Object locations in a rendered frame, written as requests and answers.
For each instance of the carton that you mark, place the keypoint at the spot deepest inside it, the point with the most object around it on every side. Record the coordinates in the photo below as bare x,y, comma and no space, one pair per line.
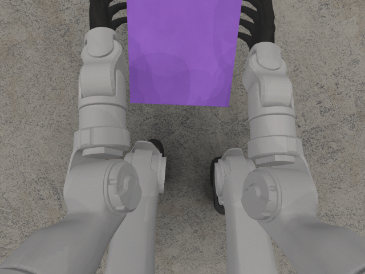
182,52

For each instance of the left robot forearm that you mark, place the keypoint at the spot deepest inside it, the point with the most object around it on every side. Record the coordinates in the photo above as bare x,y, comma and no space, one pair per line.
102,100

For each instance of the robot left upper arm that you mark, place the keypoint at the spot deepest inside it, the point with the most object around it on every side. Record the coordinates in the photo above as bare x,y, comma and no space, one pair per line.
98,196

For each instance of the left robot hand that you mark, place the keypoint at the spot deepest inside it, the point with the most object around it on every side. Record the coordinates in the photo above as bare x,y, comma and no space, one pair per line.
100,14

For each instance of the right robot forearm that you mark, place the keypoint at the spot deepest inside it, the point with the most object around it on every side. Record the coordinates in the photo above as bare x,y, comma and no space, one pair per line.
273,139

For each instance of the right robot hand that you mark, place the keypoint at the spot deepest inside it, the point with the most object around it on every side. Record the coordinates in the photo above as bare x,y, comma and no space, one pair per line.
263,28

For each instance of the robot right upper arm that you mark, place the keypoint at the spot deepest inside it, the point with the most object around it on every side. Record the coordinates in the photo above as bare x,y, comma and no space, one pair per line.
284,202

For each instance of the robot left foot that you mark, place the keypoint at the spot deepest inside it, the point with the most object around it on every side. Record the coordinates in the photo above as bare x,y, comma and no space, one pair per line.
158,145

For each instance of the robot right shin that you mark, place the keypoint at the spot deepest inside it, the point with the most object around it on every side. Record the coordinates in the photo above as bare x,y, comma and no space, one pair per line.
236,152

